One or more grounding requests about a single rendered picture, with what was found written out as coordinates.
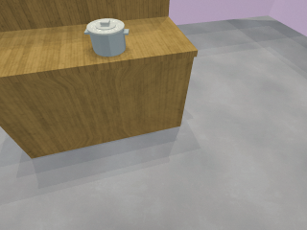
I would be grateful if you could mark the table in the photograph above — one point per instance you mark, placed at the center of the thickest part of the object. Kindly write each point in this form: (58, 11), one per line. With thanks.
(57, 94)

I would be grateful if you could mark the knob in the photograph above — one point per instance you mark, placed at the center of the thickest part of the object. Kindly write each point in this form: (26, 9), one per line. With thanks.
(104, 22)

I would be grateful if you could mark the pot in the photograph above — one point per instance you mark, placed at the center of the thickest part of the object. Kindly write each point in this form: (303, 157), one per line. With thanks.
(108, 45)

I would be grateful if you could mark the lid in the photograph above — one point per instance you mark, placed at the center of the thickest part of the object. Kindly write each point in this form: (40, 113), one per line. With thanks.
(115, 26)

